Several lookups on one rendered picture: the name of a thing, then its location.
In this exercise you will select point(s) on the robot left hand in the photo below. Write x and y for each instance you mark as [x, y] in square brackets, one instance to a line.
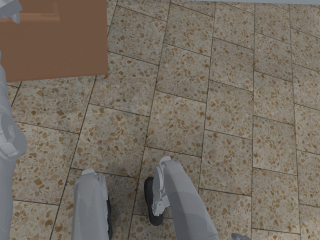
[10, 8]

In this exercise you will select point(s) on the robot left forearm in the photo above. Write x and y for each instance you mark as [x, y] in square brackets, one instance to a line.
[5, 105]

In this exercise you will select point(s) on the robot right shin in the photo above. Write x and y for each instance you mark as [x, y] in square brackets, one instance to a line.
[160, 199]

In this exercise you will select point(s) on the handle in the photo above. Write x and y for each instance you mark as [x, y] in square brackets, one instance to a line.
[33, 21]

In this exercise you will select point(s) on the cabinet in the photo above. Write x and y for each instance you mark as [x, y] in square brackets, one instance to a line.
[78, 49]

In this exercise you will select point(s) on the right robot foot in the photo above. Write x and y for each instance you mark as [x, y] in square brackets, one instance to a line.
[155, 220]

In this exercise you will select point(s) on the left robot upper arm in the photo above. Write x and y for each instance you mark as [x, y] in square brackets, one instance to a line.
[13, 144]

